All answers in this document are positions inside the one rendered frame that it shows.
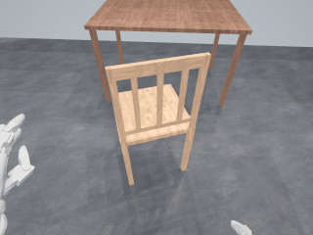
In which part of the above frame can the robot right hand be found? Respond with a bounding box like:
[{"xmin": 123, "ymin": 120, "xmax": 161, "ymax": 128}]
[{"xmin": 231, "ymin": 220, "xmax": 252, "ymax": 235}]

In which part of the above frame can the robot left hand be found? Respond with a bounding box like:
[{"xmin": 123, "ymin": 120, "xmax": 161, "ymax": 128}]
[{"xmin": 0, "ymin": 114, "xmax": 35, "ymax": 200}]

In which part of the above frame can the table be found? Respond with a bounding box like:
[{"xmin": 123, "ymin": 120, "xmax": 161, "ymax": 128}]
[{"xmin": 84, "ymin": 0, "xmax": 252, "ymax": 107}]

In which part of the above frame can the chair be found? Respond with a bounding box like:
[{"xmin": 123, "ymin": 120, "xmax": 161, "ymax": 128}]
[{"xmin": 105, "ymin": 52, "xmax": 211, "ymax": 185}]

